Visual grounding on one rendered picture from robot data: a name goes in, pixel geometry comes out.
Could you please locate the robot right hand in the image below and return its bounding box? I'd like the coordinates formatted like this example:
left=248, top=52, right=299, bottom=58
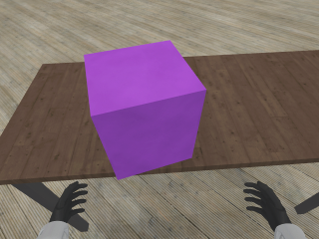
left=243, top=181, right=291, bottom=232

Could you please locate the robot right forearm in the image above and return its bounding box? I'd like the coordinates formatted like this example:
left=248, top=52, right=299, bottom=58
left=274, top=223, right=308, bottom=239

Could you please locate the robot left hand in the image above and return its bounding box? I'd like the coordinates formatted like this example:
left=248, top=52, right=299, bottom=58
left=49, top=181, right=88, bottom=223

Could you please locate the carton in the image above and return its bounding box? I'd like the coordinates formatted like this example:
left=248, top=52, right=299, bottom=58
left=84, top=40, right=206, bottom=180

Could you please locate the robot left forearm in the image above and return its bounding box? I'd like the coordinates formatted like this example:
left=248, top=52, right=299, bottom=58
left=36, top=220, right=69, bottom=239

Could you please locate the table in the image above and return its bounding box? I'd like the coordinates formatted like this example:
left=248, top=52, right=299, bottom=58
left=0, top=50, right=319, bottom=232

